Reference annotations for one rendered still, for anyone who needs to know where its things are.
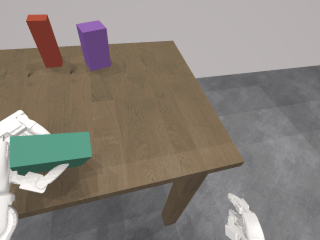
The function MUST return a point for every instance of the sponge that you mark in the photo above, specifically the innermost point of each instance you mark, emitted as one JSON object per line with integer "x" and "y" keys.
{"x": 42, "y": 153}

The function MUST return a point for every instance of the table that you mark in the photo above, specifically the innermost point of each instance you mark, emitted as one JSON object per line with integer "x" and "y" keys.
{"x": 149, "y": 123}

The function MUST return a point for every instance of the left robot forearm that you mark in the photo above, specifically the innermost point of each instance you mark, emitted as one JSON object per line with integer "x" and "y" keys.
{"x": 8, "y": 216}

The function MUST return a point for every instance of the robot left hand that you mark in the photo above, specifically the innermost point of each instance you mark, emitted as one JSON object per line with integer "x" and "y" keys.
{"x": 18, "y": 124}

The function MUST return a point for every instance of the robot right hand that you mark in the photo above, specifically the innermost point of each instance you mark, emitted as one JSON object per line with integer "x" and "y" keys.
{"x": 247, "y": 225}

